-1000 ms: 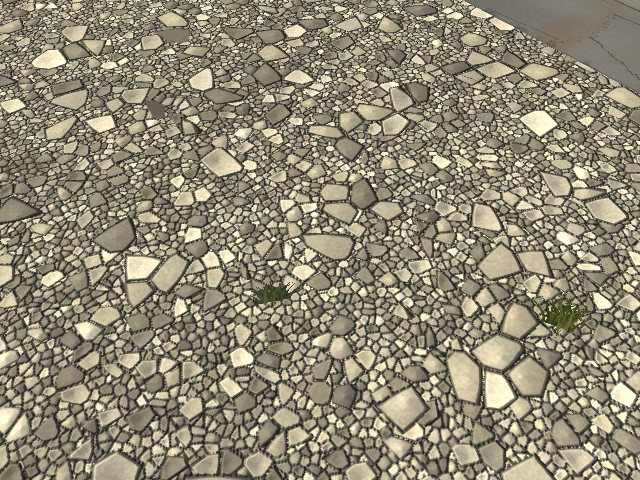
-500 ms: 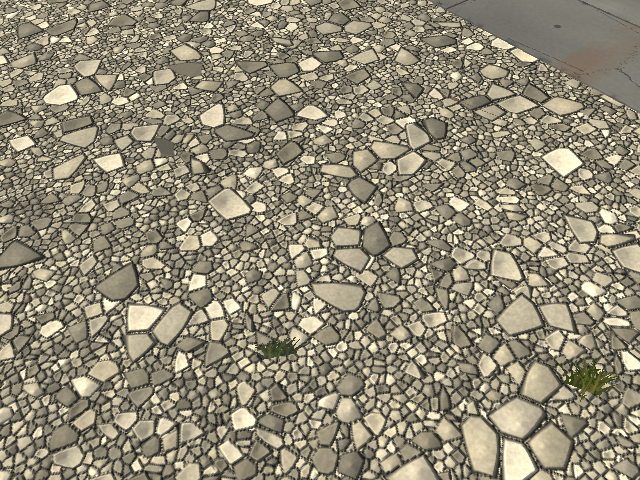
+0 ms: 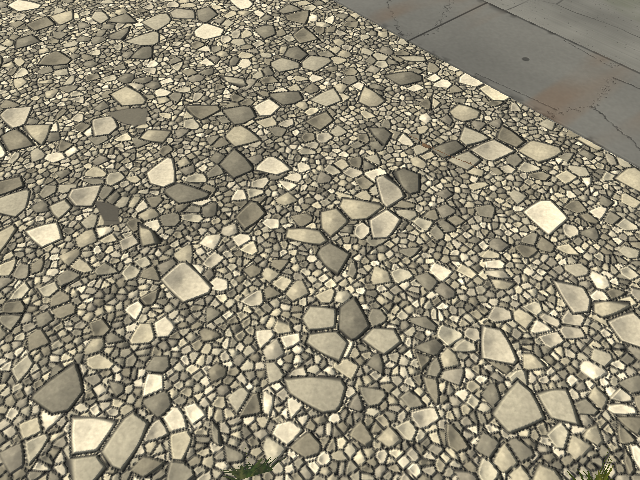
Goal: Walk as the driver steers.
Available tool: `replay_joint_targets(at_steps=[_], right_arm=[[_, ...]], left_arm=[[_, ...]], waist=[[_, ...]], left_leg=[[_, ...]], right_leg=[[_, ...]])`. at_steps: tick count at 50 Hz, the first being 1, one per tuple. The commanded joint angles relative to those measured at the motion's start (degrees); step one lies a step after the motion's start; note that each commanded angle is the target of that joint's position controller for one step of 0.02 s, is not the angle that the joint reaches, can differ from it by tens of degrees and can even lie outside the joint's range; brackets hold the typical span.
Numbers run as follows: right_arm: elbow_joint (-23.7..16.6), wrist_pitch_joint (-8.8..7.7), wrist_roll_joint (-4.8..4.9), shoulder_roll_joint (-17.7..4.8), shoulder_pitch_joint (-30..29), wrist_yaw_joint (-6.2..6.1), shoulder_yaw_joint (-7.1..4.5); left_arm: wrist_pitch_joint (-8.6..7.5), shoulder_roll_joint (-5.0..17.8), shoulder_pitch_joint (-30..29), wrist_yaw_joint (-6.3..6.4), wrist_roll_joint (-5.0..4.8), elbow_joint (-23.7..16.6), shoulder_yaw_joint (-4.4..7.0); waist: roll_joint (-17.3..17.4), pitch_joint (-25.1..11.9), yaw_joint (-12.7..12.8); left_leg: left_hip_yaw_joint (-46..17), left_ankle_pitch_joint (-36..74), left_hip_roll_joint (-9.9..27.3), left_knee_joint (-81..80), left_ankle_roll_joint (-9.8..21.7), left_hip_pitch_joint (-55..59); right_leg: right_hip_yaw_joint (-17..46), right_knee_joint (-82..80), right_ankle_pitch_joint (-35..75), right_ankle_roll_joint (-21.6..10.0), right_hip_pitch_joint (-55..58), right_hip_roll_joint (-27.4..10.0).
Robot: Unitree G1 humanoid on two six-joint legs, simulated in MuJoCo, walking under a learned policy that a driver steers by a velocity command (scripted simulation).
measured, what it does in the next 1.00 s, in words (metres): walks ahead: right foot, then left foot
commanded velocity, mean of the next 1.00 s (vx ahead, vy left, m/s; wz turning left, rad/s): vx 0.50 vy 0.00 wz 0.00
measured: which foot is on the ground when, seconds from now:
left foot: down 0.00-0.30, up 0.32-0.84, down 0.86-1.00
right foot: up 0.00-0.28, down 0.30-0.88, up 0.90-1.00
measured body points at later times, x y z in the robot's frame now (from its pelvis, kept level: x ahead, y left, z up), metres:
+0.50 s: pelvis +0.28 -0.08 +0.00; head +0.30 -0.10 +0.45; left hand +0.33 +0.18 -0.13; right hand +0.37 -0.35 -0.13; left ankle +0.28 +0.08 -0.66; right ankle +0.30 -0.16 -0.74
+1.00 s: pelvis +0.55 -0.01 -0.01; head +0.58 +0.00 +0.44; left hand +0.59 +0.26 -0.15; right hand +0.66 -0.27 -0.13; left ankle +0.61 +0.07 -0.75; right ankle +0.47 -0.16 -0.65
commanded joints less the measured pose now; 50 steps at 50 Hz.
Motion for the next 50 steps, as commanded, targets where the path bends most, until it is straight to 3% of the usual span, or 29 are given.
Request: replay_joint_targets(at_steps=[1, 5, 10, 12, 13, 14, 15, 16, 17, 18, 19, 20, 22, 23, 25, 28, 32, 37, 40, 41, 42, 43, 44, 45, 46, 47, 48, 50], right_arm=[[-3.26, -0.78, 0.21, -7.99, -1.89, -1.22, -1.31], [-2.23, -0.1, 1.07, -9.38, 2.61, -1.9, -1.54], [-0.46, 1.22, 1.46, -9.83, 6.23, -2.12, -1.95], [-0.54, 1.81, 1.5, -10.67, 5.24, -2.24, -2.33], [-0.89, 2.09, 1.41, -10.97, 3.83, -2.25, -2.36], [-1.31, 2.36, 0.96, -9.71, 3.07, -2.21, -1.88], [-3.1, 2.2, -0.06, -7.46, 2.91, -2.19, -0.75], [-3.32, 0.66, 0.38, 0.67, 10.1, -1.47, 1.52], [-2.49, -0.8, 1.87, -5.81, 7.66, -1.27, 0.16], [-4.43, -1.6, 3.0, -9.58, 1.65, -1.13, -0.87], [-5.17, -1.64, 2.69, -9.5, -1.58, -1.51, -0.96], [-5.42, -1.25, 1.72, -8.82, -3.2, -1.85, -1.31], [-5.06, 0.28, 1.19, -6.59, -1.56, -1.93, -1.5], [-4.95, 0.92, 1.24, -4.98, -0.09, -1.99, -1.35], [-6.04, 1.61, 0.99, -5.29, -2.92, -2.19, -1.56], [-8.24, 1.69, 0.54, -5.0, -9.68, -2.15, -1.72], [-10.34, 1.2, 0.9, -3.99, -17.7, -1.54, -1.36], [-13.18, 0.58, 1.51, -4.31, -24.78, -0.15, -1.09], [-13.51, -0.03, 1.55, -5.83, -23.05, 0.66, -1.62], [-12.62, -0.17, 1.48, -7.13, -19.37, 0.61, -2.3], [-10.07, -0.17, 1.38, -9.13, -11.27, 0.34, -3.57], [-7.14, -0.11, 1.01, -12.67, -0.17, -0.17, -4.97], [-5.6, 0.3, -0.02, -18.49, 7.62, -0.49, -6.43], [-5.47, 0.45, 0.47, -14.54, 7.51, -0.36, -5.06], [-6.15, 0.32, 1.02, -11.37, 2.34, -0.37, -4.06], [-7.54, 0.32, 1.02, -9.21, -3.04, -0.42, -3.36], [-8.02, 0.23, 0.6, -7.34, -6.88, -0.14, -2.77], [-7.56, -0.13, -0.26, -5.83, -8.7, 0.24, -2.29]], left_arm=[[-0.08, 2.53, 0.82, 0.15, 0.56, -2.52, 0.73], [-0.63, 1.62, -8.05, -0.67, -0.08, -4.83, 0.31], [-1.29, 2.49, -14.25, -2.51, -0.7, -7.72, 0.11], [-1.78, 3.91, -11.87, -3.0, -0.7, -7.74, 0.6], [-1.98, 5.29, -7.55, -2.99, -0.62, -6.74, 1.36], [-2.08, 7.98, 2.01, -2.7, -0.59, -3.74, 2.89], [-2.04, 13.09, 13.9, -2.18, 0.06, -1.38, 4.33], [-1.65, 17.49, 17.98, -2.52, 0.52, 0.11, 5.24], [-1.75, 11.13, 17.26, -2.57, 0.31, -0.23, 3.65], [-1.85, 8.38, 11.46, -2.37, 0.15, -1.45, 2.7], [-1.74, 6.88, 6.13, -2.4, 0.27, -2.67, 2.05], [-1.68, 5.22, 3.14, -2.68, 0.51, -3.1, 1.54], [-1.91, 2.88, 3.1, -3.26, 1.04, -2.1, 0.85], [-2.0, 4.26, 3.92, -3.17, 0.92, -1.32, 1.18], [-2.12, 6.06, 5.4, -2.66, 0.87, -0.33, 1.71], [-1.49, 6.55, 8.03, -1.67, 0.64, 0.89, 1.81], [-1.09, 7.35, 11.32, -1.0, 0.15, 2.35, 1.85], [-0.03, 7.76, 15.16, -0.62, -0.31, 4.98, 2.21], [0.72, 8.83, 13.8, -0.26, -0.45, 5.2, 2.76], [0.95, 9.36, 12.55, -0.23, -0.4, 4.93, 2.89], [1.29, 8.75, 11.41, -0.25, -0.23, 4.63, 2.64], [1.31, 7.21, 10.92, -0.28, 0.38, 3.54, 1.87], [0.21, 0.65, 17.55, -0.97, 0.59, 2.88, -0.13], [-1.41, 1.69, 17.1, -1.33, -0.21, 3.87, -0.07], [-2.31, 6.84, 11.74, -1.54, -1.8, 2.26, 1.33], [-2.55, 7.56, 7.54, -1.27, -2.06, 1.03, 1.47], [-2.23, 7.1, 5.39, -0.77, -1.28, 0.66, 1.8], [-0.52, 4.62, 7.83, -0.29, -0.46, 1.16, 2.05]], waist=[[3.79, 3.34, 2.25], [4.37, 3.69, -1.04], [5.21, 5.31, -2.52], [6.29, 3.93, -0.48], [6.81, 1.46, 2.3], [5.97, -4.25, 6.59], [-0.08, -13.72, 10.56], [-16.44, -20.67, 6.98], [-10.89, -20.19, 8.53], [-7.42, -11.67, 7.54], [-2.12, -7.88, 5.65], [0.02, -4.48, 4.07], [-1.28, -2.5, 1.67], [-2.09, -2.59, 0.54], [-0.75, -0.45, 0.58], [-0.3, 1.49, 2.01], [-0.89, 3.17, 4.48], [-1.27, 5.74, 6.17], [-2.33, 4.05, 3.94], [-3.21, 1.59, 1.71], [-2.86, -3.03, -2.39], [-0.21, -10.62, -6.54], [13.49, -19.72, -5.06], [16.02, -23.39, -5.09], [12.75, -14.26, -4.32], [8.4, -8.52, -2.6], [5.05, -4.25, -0.71], [7.33, -2.01, 2.59]], left_leg=[[-11.54, 5.46, 16.18, -10.67, 9.54, -4.99], [-9.1, 5.22, 15.55, -10.05, 7.37, -0.19], [-10.27, 5.12, 19.35, -5.44, 6.59, 9.32], [-10.67, 10.65, 20.32, -1.78, 5.58, 11.2], [-9.45, 19.82, 19.24, 3.27, 4.62, 10.85], [-6.81, 27.42, 15.88, 14.3, 3.14, 8.28], [-3.29, 16.7, 11.99, 33.23, 0.82, -3.38], [-3.06, -18.8, 1.26, 52.86, -2.86, -27.35], [-11.25, -23.81, 3.78, 60.73, -1.8, -34.13], [-10.44, -18.78, 6.98, 61.57, -0.66, -37.47], [-8.83, -13.21, 10.1, 59.21, -0.71, -34.87], [-8.26, -9.91, 11.78, 55.4, -1.06, -32.45], [-8.05, -6.69, 13.37, 51.26, -1.18, -26.71], [-7.46, -5.89, 13.3, 49.89, -1.69, -26.48], [-7.3, -2.54, 13.82, 45.95, -2.75, -29.34], [-6.81, 5.31, 13.79, 36.12, -3.77, -33.49], [-4.71, 13.77, 11.71, 23.28, -3.67, -30.87], [-4.53, 10.61, 10.54, 16.14, -2.25, -32.52], [-3.28, 4.64, 8.86, 13.74, -0.21, -26.89], [-1.64, 3.34, 6.97, 13.28, 0.7, -20.48], [0.02, 3.77, 4.89, 12.41, 2.09, -9.5], [-5.66, 5.31, 9.98, 14.48, 4.97, 8.05], [-31.7, -2.75, 25.1, 11.26, 14.28, 31.57], [-46.61, -7.19, 28.35, 2.35, 15.85, 33.54], [-38.61, -8.88, 26.38, 1.51, 12.39, 26.14], [-30.26, -5.74, 24.29, 0.27, 10.2, 16.74], [-24.43, -1.58, 21.88, -1.93, 8.97, 7.9], [-18.47, 1.78, 18.95, -5.74, 8.25, -1.3]], right_leg=[[0.15, -9.18, 9.54, 1.24, -1.29, -1.8], [-2.32, -24.23, 16.02, 1.74, 1.24, 1.08], [-2.39, -32.15, 9.72, 0.22, 0.75, 2.57], [-3.29, -34.34, 5.21, -1.42, 5.64, 3.92], [-4.86, -35.55, 4.06, -2.54, 12.36, 5.74], [-5.73, -36.0, 4.38, -4.27, 24.79, 7.2], [5.93, -35.02, 5.55, -8.49, 43.22, -3.09], [33.29, -41.84, -3.59, -17.87, 62.92, -15.35], [38.62, -46.07, -8.68, -16.9, 62.13, -14.87], [29.24, -46.49, -5.07, -13.78, 54.48, -12.99], [21.76, -47.81, 1.25, -12.24, 46.06, -10.73], [16.69, -49.8, 5.71, -11.38, 39.13, -8.35], [10.17, -52.55, 12.41, -10.01, 32.68, -4.97], [8.92, -53.67, 13.17, -10.93, 31.95, -5.06], [6.79, -55.54, 15.22, -11.7, 30.83, -5.14], [4.07, -56.64, 15.58, -10.82, 32.54, -4.34], [0.81, -57.55, 12.67, -9.06, 33.74, -2.86], [1.17, -54.67, 12.52, -8.67, 42.27, -6.15], [1.1, -49.95, 21.04, -7.37, 45.24, -7.48], [0.3, -45.8, 30.28, -6.68, 44.94, -6.78], [-1.76, -36.63, 37.87, -5.41, 42.84, -4.15], [-3.95, -21.94, 31.27, -3.47, 32.95, -1.06], [-5.88, 2.03, 4.57, 1.01, 8.72, 8.68], [3.0, 11.63, -22.8, 0.56, 0.51, 10.97], [3.92, 15.16, -20.35, -0.68, -4.78, 7.23], [1.99, 13.04, -14.67, -1.28, -4.21, 3.84], [0.88, 9.1, -10.33, -1.14, -1.58, 1.64], [1.19, 4.3, -6.23, -0.9, 5.35, -0.73]])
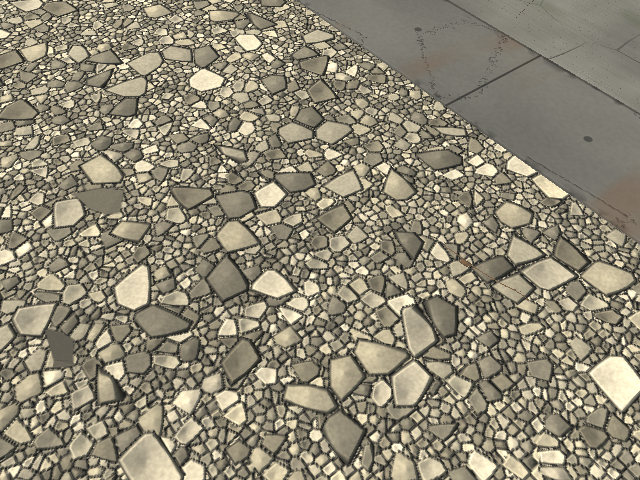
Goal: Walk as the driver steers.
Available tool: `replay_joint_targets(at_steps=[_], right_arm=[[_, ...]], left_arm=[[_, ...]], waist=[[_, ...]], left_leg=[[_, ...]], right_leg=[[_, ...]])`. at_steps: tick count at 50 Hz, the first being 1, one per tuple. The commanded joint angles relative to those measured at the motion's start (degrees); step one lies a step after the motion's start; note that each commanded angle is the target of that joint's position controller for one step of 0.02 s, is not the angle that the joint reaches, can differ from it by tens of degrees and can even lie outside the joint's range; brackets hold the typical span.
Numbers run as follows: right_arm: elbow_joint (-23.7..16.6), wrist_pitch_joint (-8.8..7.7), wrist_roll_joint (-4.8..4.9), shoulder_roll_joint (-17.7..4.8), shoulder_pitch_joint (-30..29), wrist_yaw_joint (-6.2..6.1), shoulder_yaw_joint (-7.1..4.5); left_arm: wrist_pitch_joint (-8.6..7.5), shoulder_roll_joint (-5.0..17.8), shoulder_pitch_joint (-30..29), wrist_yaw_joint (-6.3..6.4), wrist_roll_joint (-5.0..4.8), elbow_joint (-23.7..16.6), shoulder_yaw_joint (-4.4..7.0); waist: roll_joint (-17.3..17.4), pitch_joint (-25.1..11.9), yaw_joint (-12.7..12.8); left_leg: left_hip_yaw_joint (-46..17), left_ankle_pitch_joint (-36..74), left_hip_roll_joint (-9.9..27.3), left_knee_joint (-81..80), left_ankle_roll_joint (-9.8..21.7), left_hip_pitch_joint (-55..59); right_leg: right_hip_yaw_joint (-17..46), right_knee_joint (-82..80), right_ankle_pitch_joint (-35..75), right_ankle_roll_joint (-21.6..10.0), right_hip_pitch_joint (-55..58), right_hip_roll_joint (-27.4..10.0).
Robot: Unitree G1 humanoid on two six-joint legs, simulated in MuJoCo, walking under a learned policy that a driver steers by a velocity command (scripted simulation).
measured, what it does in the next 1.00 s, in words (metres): walks ahead: right foot, then left foot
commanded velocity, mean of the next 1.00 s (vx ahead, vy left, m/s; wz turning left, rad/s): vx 0.50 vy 0.00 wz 0.00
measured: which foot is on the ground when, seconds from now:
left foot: down 0.00-0.44, up 0.46-0.96, down 0.98-1.00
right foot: up 0.00-0.40, down 0.42-1.00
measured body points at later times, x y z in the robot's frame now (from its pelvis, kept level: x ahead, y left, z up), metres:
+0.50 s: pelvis +0.28 -0.06 -0.01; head +0.31 -0.06 +0.44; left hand +0.45 +0.19 -0.12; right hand +0.26 -0.32 -0.16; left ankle +0.10 +0.08 -0.66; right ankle +0.37 -0.15 -0.74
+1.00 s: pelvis +0.55 -0.01 -0.01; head +0.58 +0.00 +0.43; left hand +0.51 +0.26 -0.16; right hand +0.75 -0.25 -0.11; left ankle +0.67 +0.09 -0.74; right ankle +0.38 -0.15 -0.72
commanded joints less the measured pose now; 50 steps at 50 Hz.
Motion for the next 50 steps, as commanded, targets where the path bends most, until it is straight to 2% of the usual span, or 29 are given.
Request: replay_joint_targets(at_steps=[1, 4, 6, 10, 14, 16, 18, 19, 20, 21, 22, 23, 24, 25, 26, 27, 28, 29, 30, 31, 34, 38, 43, 46, 47, 48, 49, 50], right_arm=[[-1.49, -0.98, -0.43, -4.84, 1.04, 0.2, -0.79], [0.15, -1.16, -0.36, -7.03, 4.22, -0.77, -1.25], [0.98, -0.79, -0.18, -7.42, 6.51, -1.48, -1.26], [2.24, -0.33, 0.38, -7.97, 9.88, -2.12, -1.15], [4.37, 0.45, 0.76, -8.41, 14.02, -2.28, -1.34], [5.16, 1.05, 0.88, -8.76, 14.91, -2.5, -1.63], [5.35, 1.53, 1.03, -9.4, 14.19, -2.72, -2.0], [5.11, 1.71, 1.05, -9.94, 13.01, -2.76, -2.18], [4.77, 1.97, 1.12, -9.97, 11.45, -2.75, -2.15], [4.16, 2.09, 0.8, -8.5, 10.81, -2.71, -1.56], [2.87, 1.51, 0.03, -4.37, 14.57, -2.43, -0.19], [3.63, 0.07, 0.48, -0.37, 17.52, -1.95, 1.18], [2.95, -1.17, 1.92, -6.59, 13.31, -1.6, -0.42], [1.14, -1.77, 2.88, -8.26, 8.01, -1.52, -0.78], [0.68, -1.75, 2.35, -7.66, 5.37, -1.85, -0.88], [0.79, -1.11, 1.5, -7.28, 5.14, -2.24, -1.4], [1.13, -0.23, 1.24, -5.94, 6.57, -2.31, -1.42], [1.54, 0.53, 1.19, -4.59, 7.68, -2.41, -1.36], [1.53, 1.06, 1.12, -3.72, 7.8, -2.52, -1.31], [1.02, 1.38, 0.95, -3.78, 6.52, -2.64, -1.41], [-1.05, 1.5, 0.27, -4.17, 0.12, -2.62, -1.67], [-3.05, 1.05, 0.5, -2.86, -7.51, -1.89, -1.14], [-5.71, 0.59, 1.16, -3.12, -14.79, -0.59, -0.55], [-6.24, -0.02, 1.3, -4.88, -13.54, 0.18, -0.94], [-5.48, -0.2, 1.26, -6.09, -10.23, 0.2, -1.54], [-3.17, -0.25, 1.04, -7.92, -2.9, 0.01, -2.69], [-0.52, -0.4, 0.14, -11.55, 7.09, -0.46, -4.14], [0.55, -0.16, -1.23, -17.41, 13.93, -0.86, -5.45]], left_arm=[[0.56, 2.82, 2.93, 0.63, 0.4, -2.78, 1.27], [1.25, 3.42, -1.82, 0.93, 0.85, -4.57, 1.74], [1.13, 3.06, -6.03, 0.77, 1.19, -5.96, 1.77], [0.67, 1.73, -13.82, -0.07, 0.81, -8.09, 1.2], [0.27, 1.7, -20.42, -1.25, 0.3, -10.39, 0.65], [-0.13, 2.0, -22.41, -2.02, 0.14, -11.63, 0.51], [-0.5, 3.1, -21.19, -2.55, 0.06, -11.89, 0.77], [-0.64, 4.27, -18.33, -2.58, 0.11, -11.29, 1.28], [-0.72, 5.9, -12.19, -2.42, 0.31, -9.52, 2.25], [-0.69, 8.96, -1.92, -2.0, 0.54, -6.35, 3.74], [-0.58, 14.19, 7.51, -1.51, 1.68, -4.59, 5.05], [-0.22, 13.61, 9.49, -1.64, 0.9, -3.74, 4.68], [-0.24, 9.43, 6.68, -1.66, 0.59, -4.2, 3.23], [-0.2, 7.38, 1.66, -1.45, 0.75, -5.4, 2.56], [-0.31, 6.11, -2.68, -1.65, 1.23, -6.0, 2.05], [-0.62, 4.39, -5.15, -1.81, 1.65, -6.26, 1.54], [-0.74, 3.67, -5.94, -2.03, 1.97, -5.99, 1.3], [-0.85, 3.58, -5.62, -2.11, 1.81, -5.53, 1.29], [-1.03, 4.34, -4.72, -1.99, 1.68, -4.91, 1.46], [-1.14, 5.37, -3.92, -1.69, 1.66, -4.45, 1.7], [-0.82, 6.72, -1.12, -0.67, 1.59, -3.23, 2.01], [-0.38, 7.19, 2.08, -0.01, 0.99, -1.83, 1.99], [0.52, 7.86, 6.49, 0.24, 0.38, 0.91, 2.39], [1.29, 8.89, 5.73, 0.57, 0.12, 1.44, 2.96], [1.55, 9.33, 4.44, 0.62, 0.08, 1.22, 3.08], [1.86, 8.72, 3.26, 0.64, 0.07, 0.96, 2.84], [2.02, 6.51, 3.56, 0.63, 0.64, 0.19, 1.93], [1.27, 0.43, 9.78, 0.33, 1.21, -0.4, 0.02]], waist=[[6.62, -3.04, 1.3], [4.96, -0.67, 1.03], [4.46, -0.15, -0.03], [4.89, 1.37, -2.41], [4.7, 3.54, -4.63], [5.02, 4.13, -4.65], [5.93, 3.13, -3.09], [6.74, 1.27, -1.23], [6.93, -2.44, 2.35], [5.64, -8.93, 6.59], [-3.42, -18.39, 7.18], [-14.7, -24.75, 6.13], [-9.84, -19.72, 6.7], [-6.84, -12.38, 5.65], [-1.75, -7.51, 3.71], [-1.33, -5.24, 1.68], [-2.25, -4.3, 0.08], [-2.35, -3.76, -0.66], [-2.33, -2.9, -1.1], [-1.98, -1.93, -1.25], [-0.97, 0.03, -0.01], [-1.58, 1.48, 2.18], [-1.87, 3.74, 4.28], [-3.0, 2.71, 2.33], [-3.68, 0.71, 0.18], [-3.22, -3.55, -3.62], [-0.37, -10.64, -7.16], [12.53, -19.57, -6.07]], left_leg=[[-16.33, 4.23, 14.73, -17.27, 9.79, 7.47], [-12.65, 9.58, 14.2, -19.16, 10.15, 7.93], [-11.23, 11.39, 13.94, -19.43, 9.46, 10.22], [-7.94, 9.85, 12.47, -20.03, 7.58, 12.48], [-7.94, 9.4, 14.62, -18.1, 7.59, 19.33], [-8.43, 11.42, 16.37, -15.87, 7.27, 22.97], [-8.55, 17.12, 17.42, -12.84, 6.37, 24.96], [-8.0, 25.06, 17.1, -9.73, 5.72, 24.94], [-6.25, 34.53, 15.3, -2.84, 4.64, 23.78], [-3.92, 35.17, 12.02, 9.12, 2.89, 17.85], [-0.85, 16.35, 5.91, 30.81, -0.45, -1.94], [-5.23, -22.55, -2.01, 46.16, -2.32, -16.99], [-10.98, -22.85, 1.76, 51.96, -0.95, -22.85], [-9.14, -18.37, 4.75, 51.73, -0.07, -24.67], [-7.8, -13.37, 7.42, 47.92, -0.08, -22.58], [-7.99, -10.5, 9.34, 43.96, -0.12, -19.26], [-8.18, -8.88, 10.24, 41.98, -0.22, -15.91], [-7.9, -8.24, 10.45, 40.22, -0.48, -14.37], [-7.47, -7.32, 10.71, 38.47, -0.88, -14.39], [-7.28, -5.41, 10.93, 36.28, -1.42, -15.84], [-7.0, 3.41, 11.03, 26.85, -2.86, -20.9], [-4.95, 13.18, 8.89, 13.77, -3.19, -18.94], [-4.4, 11.17, 7.36, 5.92, -2.29, -19.47], [-3.75, 5.08, 6.13, 3.42, -0.19, -15.37], [-2.3, 3.58, 4.56, 2.65, 0.73, -9.79], [-0.49, 3.71, 2.49, 1.62, 2.02, 0.32], [-4.93, 8.57, 6.56, 3.24, 4.58, 16.88], [-27.93, 11.6, 22.32, 1.61, 13.13, 40.38]], right_leg=[[2.2, -1.64, 5.02, 0.0, -8.14, -5.49], [1.66, -8.75, 11.76, 1.39, -13.19, -5.92], [1.44, -15.26, 17.71, 2.03, -16.0, -5.79], [-0.49, -28.22, 26.41, 1.98, -14.48, -3.68], [-1.3, -34.88, 24.75, 1.54, -15.92, -2.25], [-1.23, -37.0, 21.4, 0.55, -16.41, -1.83], [-1.93, -38.67, 17.28, -0.91, -12.78, -0.73], [-3.15, -39.23, 15.58, -1.83, -7.49, 0.8], [-4.99, -40.44, 15.94, -3.13, 1.73, 2.92], [-3.94, -39.49, 17.79, -5.2, 16.92, 2.26], [15.18, -38.71, 16.0, -11.86, 40.01, -11.87], [38.57, -48.14, 8.26, -17.78, 50.08, -20.48], [35.79, -50.02, 3.91, -15.03, 46.03, -18.44], [27.02, -50.96, 6.43, -12.76, 37.67, -16.55], [20.73, -53.18, 11.21, -11.63, 28.43, -14.26], [16.53, -54.97, 14.54, -10.65, 22.35, -12.24], [14.1, -56.75, 15.6, -10.33, 18.34, -11.03], [12.3, -58.25, 16.21, -10.59, 16.23, -10.3], [10.73, -59.39, 17.63, -10.98, 14.77, -10.11], [9.51, -60.38, 18.89, -11.38, 14.35, -10.03], [6.73, -61.85, 20.62, -10.91, 16.1, -9.55], [2.29, -62.27, 20.25, -8.8, 17.24, -7.49], [2.0, -59.48, 19.67, -8.29, 24.77, -10.34], [2.61, -55.3, 25.71, -7.0, 28.49, -12.4], [1.87, -51.53, 33.76, -6.23, 28.5, -11.89], [-0.3, -43.05, 42.28, -4.93, 27.0, -9.4], [-2.21, -28.65, 38.98, -2.63, 18.64, -5.63], [-5.28, -4.7, 15.1, 2.39, -5.01, 4.02]])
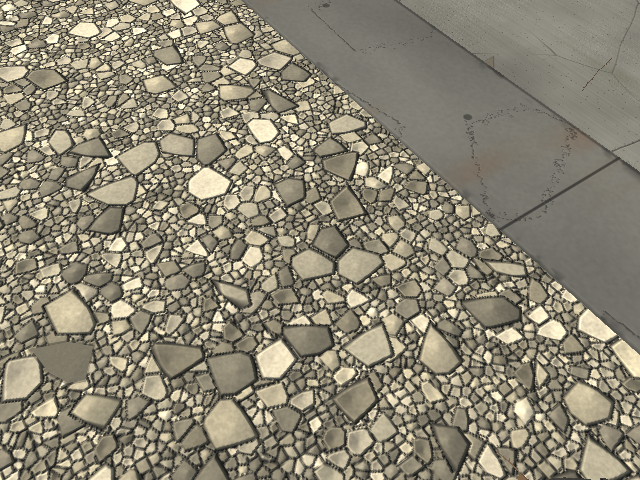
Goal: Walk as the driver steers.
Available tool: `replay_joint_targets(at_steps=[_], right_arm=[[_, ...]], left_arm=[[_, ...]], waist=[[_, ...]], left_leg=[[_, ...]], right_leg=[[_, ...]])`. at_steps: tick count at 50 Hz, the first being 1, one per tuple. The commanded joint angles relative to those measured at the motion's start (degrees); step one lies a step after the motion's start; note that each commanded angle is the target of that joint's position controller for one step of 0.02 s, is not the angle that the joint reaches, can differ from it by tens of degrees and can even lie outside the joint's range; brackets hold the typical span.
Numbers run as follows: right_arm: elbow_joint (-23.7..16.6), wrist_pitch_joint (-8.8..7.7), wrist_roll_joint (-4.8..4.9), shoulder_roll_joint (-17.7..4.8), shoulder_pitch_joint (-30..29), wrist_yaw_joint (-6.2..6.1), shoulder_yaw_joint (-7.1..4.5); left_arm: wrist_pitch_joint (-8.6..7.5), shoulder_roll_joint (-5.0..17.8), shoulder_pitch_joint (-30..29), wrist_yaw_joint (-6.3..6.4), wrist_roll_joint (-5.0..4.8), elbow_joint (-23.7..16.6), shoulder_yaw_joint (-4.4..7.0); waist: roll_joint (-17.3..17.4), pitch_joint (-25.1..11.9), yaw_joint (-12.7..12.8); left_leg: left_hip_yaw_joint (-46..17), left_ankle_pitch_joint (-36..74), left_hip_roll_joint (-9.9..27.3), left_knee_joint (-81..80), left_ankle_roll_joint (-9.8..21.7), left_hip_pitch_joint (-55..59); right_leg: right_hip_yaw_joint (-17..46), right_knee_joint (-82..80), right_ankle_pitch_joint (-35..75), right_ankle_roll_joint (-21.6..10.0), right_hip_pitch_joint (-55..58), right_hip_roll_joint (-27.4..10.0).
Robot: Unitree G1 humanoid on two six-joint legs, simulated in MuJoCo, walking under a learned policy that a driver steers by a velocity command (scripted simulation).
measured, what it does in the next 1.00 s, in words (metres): walks ahead, turning right: right foot, then left foot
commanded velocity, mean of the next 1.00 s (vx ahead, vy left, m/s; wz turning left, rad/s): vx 0.10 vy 0.00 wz -0.43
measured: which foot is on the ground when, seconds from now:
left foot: down 0.00-0.50, up 0.52-0.94, down 0.96-1.00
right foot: down 0.00-0.00, up 0.02-0.48, down 0.50-0.96, up 0.98-1.00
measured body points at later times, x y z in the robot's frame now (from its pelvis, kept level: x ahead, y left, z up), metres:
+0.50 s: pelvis +0.14 +0.00 +0.01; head +0.18 -0.02 +0.46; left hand +0.35 +0.23 -0.09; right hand +0.19 -0.30 -0.12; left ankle +0.12 +0.11 -0.72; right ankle +0.17 -0.11 -0.72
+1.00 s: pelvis +0.19 +0.01 +0.01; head +0.22 +0.00 +0.46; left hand +0.46 +0.17 -0.09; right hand +0.16 -0.30 -0.10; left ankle +0.25 +0.11 -0.72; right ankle +0.17 -0.11 -0.72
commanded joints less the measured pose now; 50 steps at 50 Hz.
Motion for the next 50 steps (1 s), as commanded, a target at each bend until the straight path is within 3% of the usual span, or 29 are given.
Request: replay_joint_targets(at_steps=[1, 2, 3, 4, 6, 8, 11, 15, 21, 23, 24, 25, 26, 27, 28, 29, 30, 31, 32, 34, 38, 41, 44, 47, 48, 49, 50], right_arm=[[2.95, 0.04, -1.09, -14.13, 23.84, -0.74, -3.87], [2.15, -0.08, -0.81, -10.95, 19.47, -0.8, -2.73], [0.92, -0.18, -0.79, -8.65, 14.28, -0.86, -1.92], [0.81, -0.27, -0.66, -6.5, 10.24, -0.71, -1.28], [1.18, -0.52, -1.76, -4.95, 7.39, -0.76, -0.93], [1.38, -0.59, -2.42, -6.7, 6.5, -1.44, -1.26], [1.58, 0.19, -1.93, -8.0, 6.07, -3.19, -1.55], [1.63, 2.01, -1.25, -9.71, 6.01, -4.74, -1.99], [1.55, 4.74, 0.17, -11.9, 7.16, -4.87, -3.03], [0.91, 5.46, 0.81, -12.37, 6.42, -4.99, -3.32], [0.66, 5.77, 1.22, -12.31, 5.72, -5.12, -3.37], [1.34, 5.87, 1.12, -11.57, 8.01, -4.98, -3.31], [-0.39, 5.51, -0.65, -9.78, 7.38, -4.6, -2.77], [-3.58, 4.93, -2.34, -6.29, 6.06, -4.0, -1.54], [-2.97, 4.55, -1.46, -8.09, 3.24, -3.13, -2.06], [-3.33, 4.51, 0.41, -8.71, 2.0, -2.86, -2.28], [-2.42, 4.68, 0.46, -8.42, 2.34, -3.42, -2.38], [-2.3, 4.97, -0.36, -9.83, 2.03, -4.07, -2.86], [-2.28, 5.26, -0.65, -10.1, 2.46, -4.3, -3.08], [-2.2, 5.45, -0.44, -8.93, 3.81, -4.5, -2.95], [-2.74, 5.42, -0.29, -7.62, 2.35, -4.72, -2.39], [-2.48, 5.31, -0.02, -8.02, 2.85, -4.24, -2.29], [-2.46, 4.79, 0.19, -8.44, 3.62, -3.46, -2.21], [-1.45, 3.85, -0.06, -7.7, 7.49, -2.33, -1.91], [-1.21, 3.69, -0.86, -9.5, 8.73, -2.13, -2.19], [-1.76, 3.8, -2.06, -13.73, 9.24, -2.35, -2.8], [-1.57, 3.85, -3.27, -14.14, 7.65, -2.32, -2.5]], left_arm=[[-2.24, 1.14, 5.18, -0.22, 0.26, -2.71, -1.01], [-2.62, 6.44, 1.41, -0.14, -1.4, -3.4, 0.61], [-2.38, 6.67, -1.68, 0.27, -1.76, -4.18, 0.76], [-1.6, 6.15, -3.38, 0.82, -1.23, -4.09, 1.13], [0.7, 3.98, -1.4, 1.19, -0.81, -3.81, 1.56], [2.16, 2.8, -1.03, 1.38, -0.55, -4.72, 1.84], [3.01, 3.08, -4.97, 1.37, -0.01, -7.82, 2.17], [3.45, 2.47, -10.71, 0.16, 0.17, -11.05, 1.9], [4.65, 3.9, -16.19, -1.63, 0.01, -15.98, 2.39], [4.68, 4.06, -15.75, -2.31, -0.26, -16.99, 2.56], [4.5, 4.35, -13.67, -2.47, -0.25, -16.78, 2.83], [4.18, 6.88, -9.88, -1.99, 0.11, -16.11, 3.84], [3.99, 13.9, -5.54, -0.68, 0.72, -15.96, 5.9], [3.82, 17.95, -5.2, -0.28, 1.84, -16.56, 6.23], [3.16, 13.42, -4.84, -0.76, 1.81, -17.13, 4.8], [2.49, 12.33, -8.52, -0.73, 1.38, -17.97, 4.45], [2.31, 11.39, -12.01, -0.4, 0.39, -18.61, 4.29], [2.57, 10.09, -14.42, -0.01, -0.3, -19.22, 3.85], [2.79, 9.94, -15.44, 0.34, -0.02, -19.57, 3.65], [2.93, 10.47, -15.03, 0.71, 0.59, -19.82, 3.72], [3.25, 11.81, -13.94, 1.48, 0.26, -19.94, 4.02], [3.77, 11.42, -14.96, 1.68, 0.7, -20.49, 3.65], [4.2, 10.48, -14.79, 1.46, 1.15, -20.46, 2.89], [4.81, 9.26, -15.72, 1.67, 0.66, -20.56, 1.8], [4.87, 8.21, -13.71, 1.84, 0.73, -20.15, 1.4], [4.67, 5.5, -11.25, 1.81, 1.55, -20.37, 0.59], [4.16, 7.01, -12.72, 1.71, 1.04, -22.34, 1.26]], waist=[[14.1, -24.83, -9.5], [10.0, -17.89, -8.86], [6.87, -12.71, -6.89], [3.72, -8.58, -5.02], [6.32, -6.24, -1.87], [6.07, -4.96, -0.46], [5.48, -4.12, -0.49], [4.98, -3.94, -2.46], [5.24, -2.41, -4.15], [5.69, -2.79, -3.34], [5.14, -3.84, -1.77], [2.17, -6.31, -0.27], [-8.7, -9.99, 0.33], [-18.39, -14.18, -1.67], [-8.43, -17.75, 0.7], [-6.13, -14.16, -0.53], [-2.87, -10.97, -2.11], [-2.68, -8.83, -2.95], [-4.28, -8.59, -4.0], [-5.79, -8.99, -4.54], [-6.89, -8.92, -3.33], [-8.46, -8.61, -2.86], [-9.58, -8.22, -2.25], [-8.7, -7.76, -4.8], [-5.79, -7.58, -4.62], [6.39, -8.28, -2.26], [16.58, -5.25, -1.45]], left_leg=[[-39.03, 15.22, 23.54, -9.49, 16.02, 50.51], [-29.38, 20.82, 21.88, -8.75, 13.27, 43.27], [-20.3, 26.13, 19.81, -8.97, 11.1, 35.15], [-13.86, 26.92, 16.83, -10.93, 9.28, 27.64], [-7.34, 27.34, 14.18, -14.21, 7.49, 17.99], [-3.53, 29.7, 14.22, -16.25, 9.17, 14.72], [0.8, 28.24, 14.23, -17.56, 9.14, 16.35], [4.45, 22.33, 14.33, -18.09, 8.74, 19.24], [4.36, 19.93, 17.68, -12.48, 7.79, 26.25], [4.43, 22.4, 18.08, -8.15, 6.08, 28.1], [5.94, 24.33, 16.79, -3.76, 4.18, 27.61], [8.21, 23.7, 13.33, 4.33, 0.78, 24.98], [11.0, 8.5, 7.83, 19.94, -3.89, 12.46], [6.86, -35.34, -2.57, 35.54, -7.61, -6.44], [-4.27, -36.71, -1.44, 41.84, -6.73, -8.28], [-5.27, -31.72, -0.36, 41.92, -5.69, -10.35], [-5.48, -27.01, 0.73, 38.86, -5.53, -10.85], [-5.71, -23.58, 1.33, 35.63, -5.73, -10.19], [-5.5, -21.32, 0.94, 34.68, -5.94, -6.83], [-5.39, -18.86, -0.44, 30.84, -6.45, -4.57], [-6.39, -16.21, -1.54, 20.58, -7.56, -2.5], [-6.14, -14.83, -1.71, 15.5, -7.77, 1.51], [-5.25, -16.02, -1.72, 10.68, -7.02, 5.58], [-3.37, -7.25, -2.13, -5.02, -4.59, 14.17], [-6.36, -1.85, 1.43, -9.1, -2.83, 18.88], [-17.63, 7.99, 12.68, -11.38, 1.33, 23.78], [-28.49, 12.65, 20.83, -13.46, 11.52, 18.14]], right_leg=[[8.32, 44.19, -10.07, -0.56, -35.19, 5.22], [11.06, 48.68, -9.01, -1.18, -38.0, 2.33], [9.12, 46.84, -5.47, -1.43, -37.91, -0.66], [7.68, 42.82, -2.32, -1.12, -35.97, -2.78], [7.08, 38.88, 2.66, -1.17, -28.43, -4.53], [6.12, 38.31, 6.14, -0.63, -28.12, -3.76], [5.74, 29.93, 12.81, 0.16, -31.41, -4.26], [3.11, 19.35, 18.29, 0.28, -29.92, -4.58], [-0.28, 11.68, 9.83, -1.41, -30.18, -3.02], [-1.69, 6.8, 8.79, -2.85, -28.15, -1.79], [-2.9, 1.18, 12.87, -4.08, -23.65, -0.29], [-1.23, -5.11, 23.31, -6.24, -15.27, 0.94], [12.74, -5.09, 50.12, -10.8, -2.66, -8.13], [32.39, -4.72, 64.24, -23.79, 8.13, -20.74], [30.58, -5.66, 59.21, -23.75, 7.35, -20.15], [24.73, -6.51, 53.28, -20.65, 4.04, -17.25], [21.19, -7.27, 45.4, -17.16, 0.34, -14.0], [19.88, -8.38, 40.34, -15.4, -3.37, -12.6], [18.9, -9.12, 38.9, -15.08, -7.22, -11.32], [18.51, -9.68, 38.04, -15.1, -8.94, -9.95], [20.65, -9.7, 30.36, -14.38, -9.48, -9.04], [21.78, -9.86, 23.82, -13.69, -11.93, -8.56], [23.58, -8.3, 24.34, -13.21, -12.5, -8.73], [23.56, -4.39, 25.79, -10.35, -13.69, -6.62], [22.02, -1.74, 20.91, -7.57, -16.36, -4.22], [15.15, 9.32, 7.43, -3.96, -22.37, 2.63], [9.87, 14.78, -8.64, -1.5, -27.65, 7.23]])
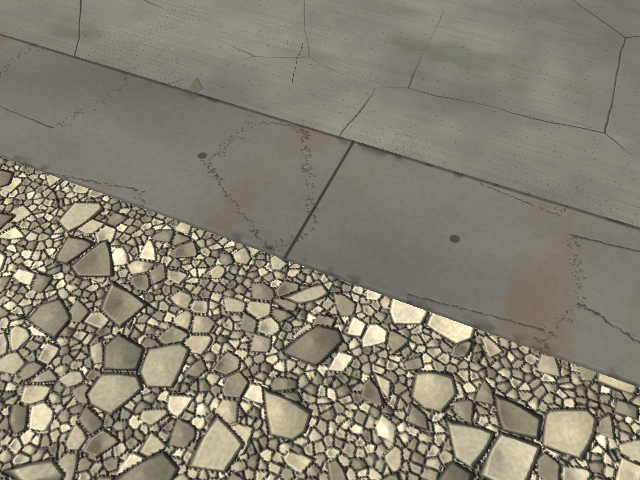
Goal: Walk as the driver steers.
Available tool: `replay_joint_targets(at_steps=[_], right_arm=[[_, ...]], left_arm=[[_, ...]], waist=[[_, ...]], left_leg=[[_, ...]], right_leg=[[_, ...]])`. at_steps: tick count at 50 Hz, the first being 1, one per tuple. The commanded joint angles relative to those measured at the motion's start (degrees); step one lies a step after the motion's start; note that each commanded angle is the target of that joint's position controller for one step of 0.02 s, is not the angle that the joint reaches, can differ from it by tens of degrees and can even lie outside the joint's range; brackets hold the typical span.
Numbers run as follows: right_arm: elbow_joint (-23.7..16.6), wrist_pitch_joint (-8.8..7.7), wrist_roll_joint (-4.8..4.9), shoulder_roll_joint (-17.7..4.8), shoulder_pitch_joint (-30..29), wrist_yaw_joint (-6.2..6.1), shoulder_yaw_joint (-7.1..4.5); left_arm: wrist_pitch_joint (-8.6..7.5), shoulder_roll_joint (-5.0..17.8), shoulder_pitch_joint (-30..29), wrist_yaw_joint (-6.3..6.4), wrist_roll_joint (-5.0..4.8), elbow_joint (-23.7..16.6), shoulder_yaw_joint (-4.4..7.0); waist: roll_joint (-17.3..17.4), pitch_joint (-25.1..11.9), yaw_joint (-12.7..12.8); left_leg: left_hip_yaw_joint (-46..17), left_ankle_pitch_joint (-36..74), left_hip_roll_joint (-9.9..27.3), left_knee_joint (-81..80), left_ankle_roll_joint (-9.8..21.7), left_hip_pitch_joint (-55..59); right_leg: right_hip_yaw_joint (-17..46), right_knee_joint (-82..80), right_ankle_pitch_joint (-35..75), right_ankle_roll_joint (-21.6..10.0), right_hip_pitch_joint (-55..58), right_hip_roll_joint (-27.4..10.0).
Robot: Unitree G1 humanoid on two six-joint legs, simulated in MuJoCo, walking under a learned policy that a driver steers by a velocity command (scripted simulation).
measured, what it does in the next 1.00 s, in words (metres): steps on the spot: right foot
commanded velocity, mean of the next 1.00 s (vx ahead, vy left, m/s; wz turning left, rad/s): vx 0.01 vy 0.00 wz -0.06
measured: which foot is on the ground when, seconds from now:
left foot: down 0.00-1.00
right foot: up 0.00-0.24, down 0.26-1.00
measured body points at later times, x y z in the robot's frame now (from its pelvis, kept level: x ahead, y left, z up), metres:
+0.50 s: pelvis +0.00 -0.02 +0.00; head +0.00 -0.03 +0.45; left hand +0.11 +0.24 -0.12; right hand +0.09 -0.29 -0.13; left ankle +0.01 +0.12 -0.73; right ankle -0.02 -0.14 -0.73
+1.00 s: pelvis +0.00 -0.02 +0.00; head +0.01 -0.02 +0.45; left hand +0.06 +0.23 -0.14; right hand +0.03 -0.28 -0.15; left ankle +0.01 +0.12 -0.73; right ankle -0.02 -0.14 -0.73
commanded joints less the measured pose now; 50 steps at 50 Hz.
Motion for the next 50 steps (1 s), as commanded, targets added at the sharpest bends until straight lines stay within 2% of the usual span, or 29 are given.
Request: replay_joint_targets(at_steps=[1, 2, 3, 4, 6, 8, 9, 10, 12, 13, 14, 15, 16, 17, 18, 19, 22, 30, 37, 38, 40, 42, 45, 50], right_arm=[[-4.25, -1.27, -1.96, -9.16, -1.28, 0.0, -1.27], [-4.39, -1.46, -1.13, -9.2, -2.22, -0.3, -1.36], [-4.52, -1.5, -0.12, -9.01, -3.25, -0.46, -1.27], [-4.41, -1.53, 0.75, -7.81, -3.89, -0.58, -0.88], [-3.41, -0.97, 0.96, -5.92, -3.49, -0.7, -0.21], [-2.39, -0.28, 0.79, -6.01, -2.07, -0.8, -0.18], [-1.77, 0.01, 0.76, -6.84, -0.48, -0.8, -0.34], [-1.4, 0.23, 0.99, -7.6, 0.16, -0.77, -0.43], [-0.69, 0.22, 1.82, -7.42, 1.15, -0.55, -0.18], [-0.37, -0.31, 1.55, -6.77, 2.33, -0.26, 0.17], [-0.59, -1.11, 0.2, -5.84, 3.1, 0.36, 0.52], [0.01, -1.5, 0.23, -3.54, 4.64, 0.62, 0.89], [0.16, -1.38, -0.08, -5.0, 0.9, 0.55, 0.85], [0.25, -1.11, 0.24, -5.92, -0.76, 0.41, 0.53], [0.44, -0.64, 0.58, -5.26, -1.23, 0.03, 0.61], [0.74, -0.15, 0.54, -5.32, -0.64, -0.3, 0.6], [1.93, 0.39, 0.55, -5.0, 0.1, -0.77, 0.6], [5.21, 0.64, 0.67, -5.04, 0.84, -1.12, 0.51], [7.46, 0.59, 0.79, -5.02, 2.2, -1.49, 0.68], [8.15, 0.66, 0.87, -4.55, 3.27, -1.55, 0.81], [8.25, 0.66, 0.75, -4.05, 2.69, -1.66, 1.06], [8.69, 0.35, 0.68, -4.42, 3.3, -1.71, 1.08], [9.48, 0.1, 0.91, -4.42, 4.58, -1.69, 1.22], [10.17, 0.39, 1.01, -3.68, 5.56, -1.77, 1.55]], left_arm=[[-1.27, 9.26, 0.9, 0.26, 0.0, -4.11, 2.4], [-1.18, 10.38, 1.1, 0.21, -0.68, -3.34, 3.16], [-0.66, 8.89, 2.52, 0.43, -0.64, -1.83, 3.13], [-0.2, 7.67, 2.94, 0.57, -0.31, -1.42, 2.88], [0.0, 3.94, 3.37, 0.3, -0.49, -0.66, 1.7], [-0.39, 1.33, 0.97, 0.0, -0.52, -0.76, 0.47], [-0.5, 1.39, 0.01, -0.06, -0.77, -0.69, 0.39], [-0.51, 2.18, 0.57, -0.1, -1.09, -0.14, 0.63], [-0.44, 3.53, 3.03, -0.27, -0.9, 1.7, 1.02], [-0.29, 5.59, 3.17, -0.09, -0.41, 1.65, 1.31], [-0.06, 8.91, 4.12, 0.28, 0.07, 1.55, 1.84], [-0.05, 8.13, 3.02, -0.27, 0.13, 2.92, 1.63], [-0.42, 4.92, 1.54, -1.04, 0.21, 2.41, 1.06], [-0.78, 3.96, 1.85, -1.28, 0.74, 3.0, 0.66], [-1.23, 4.72, 1.96, -1.3, 0.93, 3.54, 0.65], [-1.79, 5.02, 2.12, -1.38, 0.72, 4.1, 0.69], [-2.53, 4.17, 3.19, -1.03, 0.39, 5.82, 0.16], [-2.81, 3.78, 3.73, -0.7, 0.23, 9.03, -0.56], [-2.72, 3.21, 4.22, -0.65, 0.1, 11.69, -1.01], [-2.58, 3.18, 5.24, -0.56, 0.0, 12.5, -1.0], [-2.49, 2.65, 4.08, -0.51, 0.09, 12.74, -1.31], [-2.76, 2.65, 4.5, -0.51, 0.16, 13.4, -1.43], [-2.89, 2.69, 5.81, -0.51, -0.1, 14.62, -1.52], [-2.51, 2.28, 6.6, -0.42, -0.22, 16.05, -1.81]], waist=[[14.22, -4.47, 0.62], [11.8, -4.01, 0.9], [9.79, -3.67, 1.63], [9.64, -2.95, 1.74], [10.07, -3.06, 1.95], [11.87, -4.13, 0.11], [12.57, -4.48, -0.92], [12.69, -4.72, -0.83], [11.41, -4.05, 0.55], [9.08, -4.9, 0.04], [2.65, -6.69, -1.49], [-4.93, -7.21, -3.53], [-2.81, -5.0, -1.23], [-1.06, -3.52, -0.51], [-1.24, -2.27, -0.68], [-1.79, -1.2, -0.82], [-2.03, -0.49, -0.99], [0.7, 0.25, -0.57], [1.44, -0.02, -0.35], [0.88, -1.15, -0.27], [0.57, 2.01, -0.38], [1.32, 2.13, -0.3], [1.91, 0.29, -0.03], [2.02, 0.27, 0.07]], left_leg=[[-25.16, 22.66, 23.15, -14.16, 17.64, 4.68], [-21.35, 21.79, 20.54, -13.34, 16.03, 5.68], [-17.48, 20.74, 17.73, -12.51, 13.77, 6.44], [-15.75, 21.49, 16.79, -11.9, 12.67, 7.2], [-10.31, 23.48, 13.11, -11.22, 11.22, 7.4], [-7.51, 25.41, 11.21, -9.9, 10.36, 8.63], [-7.87, 26.42, 11.47, -9.3, 10.69, 9.33], [-8.3, 26.64, 11.62, -8.52, 10.78, 9.74], [-8.1, 23.91, 10.63, -7.55, 8.67, 8.03], [-8.16, 19.91, 10.19, -7.49, 5.99, 5.23], [-4.82, 14.84, 7.21, -4.33, 3.35, 1.62], [-0.44, 5.94, 3.51, -6.24, 0.73, 4.39], [0.41, 5.87, 2.93, -5.35, -1.1, 6.63], [0.63, 6.29, 2.82, -4.58, -1.11, 6.5], [0.55, 7.39, 2.99, -4.13, -0.69, 6.65], [0.47, 8.25, 3.0, -4.0, -0.65, 6.57], [0.38, 8.64, 3.08, -4.07, -0.7, 7.1], [0.47, 8.62, 2.98, -4.85, -1.48, 7.04], [0.58, 9.0, 2.98, -5.08, -1.49, 6.95], [1.72, 3.72, 2.01, -4.52, -1.36, 7.05], [1.41, 3.23, 2.05, -4.85, -1.32, 5.58], [0.87, 7.19, 2.51, -4.9, -1.2, 5.95], [0.8, 10.36, 2.71, -4.49, -1.0, 6.41], [0.99, 10.82, 2.53, -4.34, -0.88, 6.44]], right_leg=[[1.06, 18.99, -17.96, 1.63, -5.29, -1.05], [0.97, 24.43, -15.71, 2.24, -6.8, -0.8], [1.0, 26.5, -13.73, 3.23, -7.25, -1.27], [1.66, 26.68, -11.45, 4.11, -7.76, -2.05], [-1.66, 19.95, -9.05, 5.43, -4.19, -3.1], [-5.73, 8.54, -8.08, 5.91, 1.17, -4.75], [-6.82, 4.03, -7.39, 5.94, 3.34, -4.61], [-7.68, -1.19, -4.25, 5.68, 5.71, -4.31], [-8.24, -15.23, 8.51, 3.67, 12.81, -4.09], [-4.75, -15.64, 14.45, 2.12, 17.7, -6.75], [-0.33, -11.49, 28.01, 0.06, 22.31, -11.87], [-0.54, -9.8, 20.96, -2.78, 16.92, -12.19], [-0.72, -10.99, 13.08, -2.86, 13.1, -10.52], [-1.2, -11.98, 10.04, -2.05, 11.21, -9.7], [-1.73, -12.03, 9.96, -1.2, 9.98, -8.97], [-1.8, -12.14, 10.43, -0.85, 9.16, -8.83], [-2.1, -12.04, 10.21, -0.49, 8.25, -8.49], [-2.65, -12.06, 8.68, -0.65, 8.46, -7.69], [-3.72, -11.83, 9.11, -0.58, 9.07, -6.84], [-3.99, -12.47, 3.02, -0.89, 9.58, -6.39], [-3.39, -13.34, -0.09, -1.0, 6.96, -6.55], [-4.16, -12.43, 4.54, -0.55, 7.1, -6.12], [-5.28, -10.79, 10.43, -0.13, 9.41, -5.63], [-5.7, -10.36, 11.92, 0.01, 9.76, -5.47]])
